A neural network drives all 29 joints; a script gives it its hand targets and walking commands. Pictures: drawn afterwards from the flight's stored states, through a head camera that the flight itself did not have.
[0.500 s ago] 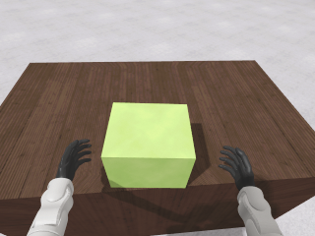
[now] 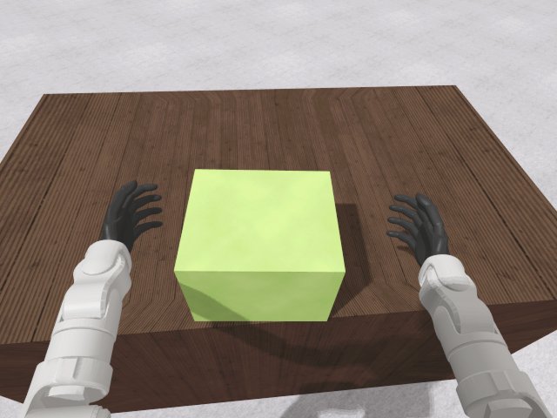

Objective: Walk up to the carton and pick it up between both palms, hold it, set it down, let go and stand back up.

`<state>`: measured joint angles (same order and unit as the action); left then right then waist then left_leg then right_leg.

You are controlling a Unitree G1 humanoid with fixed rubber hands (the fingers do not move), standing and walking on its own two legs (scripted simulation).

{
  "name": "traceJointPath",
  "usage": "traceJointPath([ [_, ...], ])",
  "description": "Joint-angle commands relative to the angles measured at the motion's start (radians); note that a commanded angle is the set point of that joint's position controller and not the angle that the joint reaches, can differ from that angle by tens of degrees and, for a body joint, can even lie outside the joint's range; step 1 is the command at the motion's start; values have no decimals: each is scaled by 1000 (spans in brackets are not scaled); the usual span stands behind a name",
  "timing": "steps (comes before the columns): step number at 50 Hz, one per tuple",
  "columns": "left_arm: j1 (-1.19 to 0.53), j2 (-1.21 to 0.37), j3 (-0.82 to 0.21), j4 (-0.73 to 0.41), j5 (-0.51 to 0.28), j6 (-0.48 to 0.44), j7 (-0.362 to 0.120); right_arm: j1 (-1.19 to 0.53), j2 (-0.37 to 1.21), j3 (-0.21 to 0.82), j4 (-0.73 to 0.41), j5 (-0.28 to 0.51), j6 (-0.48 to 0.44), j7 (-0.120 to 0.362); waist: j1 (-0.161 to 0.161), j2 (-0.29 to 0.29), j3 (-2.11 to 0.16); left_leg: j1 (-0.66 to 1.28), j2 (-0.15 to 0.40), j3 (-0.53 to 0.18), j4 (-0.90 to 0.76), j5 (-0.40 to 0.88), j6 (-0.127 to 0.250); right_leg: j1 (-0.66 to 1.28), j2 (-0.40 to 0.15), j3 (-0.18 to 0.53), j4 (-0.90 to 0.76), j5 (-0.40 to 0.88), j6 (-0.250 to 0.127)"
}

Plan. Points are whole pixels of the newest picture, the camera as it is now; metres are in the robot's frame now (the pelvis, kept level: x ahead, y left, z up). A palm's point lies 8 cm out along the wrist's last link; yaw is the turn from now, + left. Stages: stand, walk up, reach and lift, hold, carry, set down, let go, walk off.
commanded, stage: reach and lift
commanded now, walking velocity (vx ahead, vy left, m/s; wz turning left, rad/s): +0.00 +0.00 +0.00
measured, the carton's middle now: (262, 246) +0.40 +0.07 -0.03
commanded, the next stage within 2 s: none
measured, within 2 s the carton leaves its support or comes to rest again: neither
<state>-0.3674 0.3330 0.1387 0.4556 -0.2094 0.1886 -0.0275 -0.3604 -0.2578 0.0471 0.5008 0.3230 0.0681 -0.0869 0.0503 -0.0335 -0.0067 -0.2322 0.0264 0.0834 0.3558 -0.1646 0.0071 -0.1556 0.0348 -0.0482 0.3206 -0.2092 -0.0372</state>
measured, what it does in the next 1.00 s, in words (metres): stands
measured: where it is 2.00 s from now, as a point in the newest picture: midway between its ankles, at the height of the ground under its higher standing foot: outside the picture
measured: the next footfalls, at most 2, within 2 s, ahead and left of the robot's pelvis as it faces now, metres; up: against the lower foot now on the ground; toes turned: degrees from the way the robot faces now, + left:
none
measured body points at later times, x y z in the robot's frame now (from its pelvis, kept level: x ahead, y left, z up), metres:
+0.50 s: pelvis +0.00 +0.00 +0.00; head +0.03 +0.02 +0.45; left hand +0.41 +0.28 +0.12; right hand +0.44 -0.17 +0.12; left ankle +0.01 +0.11 -0.75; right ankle -0.03 -0.09 -0.75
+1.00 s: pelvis -0.01 +0.00 -0.01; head +0.04 +0.02 +0.44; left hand +0.38 +0.29 +0.04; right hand +0.43 -0.14 +0.04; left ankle +0.01 +0.11 -0.75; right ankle -0.03 -0.09 -0.75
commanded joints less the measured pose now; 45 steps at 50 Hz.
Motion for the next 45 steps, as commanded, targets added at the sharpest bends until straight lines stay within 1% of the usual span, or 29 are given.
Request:
traceJointPath([
  [1, -406, 168, 58, -139, 4, -24, 0, -425, -144, -51, -136, 13, -27, -6, 9, 72, -422, 244, -28, -55, 53, 389, -24, 15, -8, 72, -19, 249, 45],
  [4, -464, 173, 54, -114, 2, -8, 2, -486, -159, -47, -100, 21, -15, -5, 9, 65, -441, 252, -26, -53, 60, 402, -26, 7, -2, 64, -20, 254, 44],
  [7, -518, 184, 50, -84, -2, 2, 1, -552, -177, -51, -76, 23, -8, -5, 6, 56, -475, 254, -27, -54, 68, 420, -25, 11, 1, 61, -15, 287, 47],
  [12, -618, 204, 38, -55, -8, 12, 9, -654, -202, -51, -19, 38, 5, -2, 6, 67, -540, 272, -25, -57, 83, 454, -33, 1, 8, 50, -7, 319, 47],
  [15, -666, 217, 33, -7, -10, 24, 10, -712, -213, -49, 28, 45, 18, -1, 4, 56, -561, 267, -24, -58, 84, 456, -30, 1, 7, 46, -7, 331, 52],
  [18, -728, 222, 15, 37, -15, 28, 12, -771, -227, -43, 78, 50, 28, 4, 3, 65, -563, 259, -22, -60, 83, 446, -32, -14, 8, 43, -7, 322, 51],
  [20, -762, 232, 9, 70, -15, 25, 16, -802, -233, -36, 110, 58, 32, 8, 8, 67, -582, 254, -21, -59, 85, 443, -31, -21, 7, 42, -5, 321, 52],
  [22, -794, 233, -7, 106, -19, 23, 20, -831, -237, -23, 160, 73, 37, 12, 8, 73, -577, 254, -19, -61, 85, 440, -35, -37, 8, 38, -7, 315, 50],
  [26, -832, 232, -25, 171, -20, 12, 24, -881, -248, -8, 229, 87, 33, 17, 14, 81, -603, 263, -14, -66, 97, 475, -43, -58, 9, 33, -6, 337, 48],
  [27, -843, 231, -28, 191, -19, 9, 24, -886, -247, -7, 255, 87, 33, 18, 10, 85, -594, 259, -14, -65, 97, 472, -43, -64, 9, 32, -7, 333, 47],
  [28, -850, 229, -34, 214, -20, 3, 22, -894, -245, -2, 278, 91, 30, 19, 14, 87, -589, 251, -14, -64, 98, 464, -44, -69, 8, 31, -8, 324, 46],
  [30, -852, 220, -44, 253, -21, -16, 18, -904, -241, 8, 303, 90, 18, 18, 11, 75, -591, 246, -12, -66, 97, 465, -45, -71, 6, 27, -8, 329, 48],
  [33, -835, 209, -41, 300, -5, -65, 13, -890, -221, 20, 339, 82, -15, 15, 19, 67, -623, 223, -15, -63, 107, 484, -47, -57, 6, 24, 5, 361, 51],
  [34, -819, 206, -39, 324, -1, -86, 10, -882, -209, 30, 346, 83, -28, 15, 23, 59, -613, 208, -17, -63, 111, 491, -45, -51, 5, 26, 8, 377, 54],
  [35, -805, 197, -38, 360, 8, -109, 6, -871, -200, 36, 371, 78, -43, 15, 21, 56, -607, 189, -17, -62, 110, 485, -44, -49, 3, 26, 11, 372, 55],
  [37, -789, 186, -36, 415, 19, -166, 1, -851, -179, 43, 412, 70, -79, 17, 29, 49, -596, 159, -16, -62, 112, 473, -43, -61, 1, 27, 19, 358, 55],
  [38, -790, 176, -40, 437, 19, -200, -2, -849, -174, 44, 423, 66, -101, 19, 28, 51, -604, 146, -14, -63, 115, 474, -44, -73, -1, 28, 24, 351, 53],
  [39, -767, 215, 0, 325, 20, -226, -1, -833, -171, 62, 319, 113, -124, 17, 76, 49, -717, 165, -21, -52, 131, 567, -36, -34, 2, 34, 45, 437, 72],
  [40, -753, 209, -4, 370, 32, -238, -6, -810, -166, 68, 362, 108, -141, 15, 48, 49, -699, 164, -17, -56, 136, 577, -36, -20, 2, 28, 62, 461, 76],
  [41, -759, 205, 5, 369, 34, -265, -8, -806, -157, 64, 354, 101, -163, 13, 57, 51, -710, 146, -21, -53, 141, 577, -40, -37, -1, 27, 62, 447, 79],
  [42, -760, 196, -3, 402, 33, -277, -13, -813, -150, 55, 367, 79, -177, 10, 39, 46, -710, 135, -20, -47, 141, 566, -41, -29, -1, 23, 69, 449, 79],
  [45, -823, 178, -29, 441, 5, -338, -12, -841, -153, 10, 370, 36, -216, 5, 22, 56, -698, 83, -14, -47, 152, 460, -50, -134, -8, 22, 66, 327, 66],
])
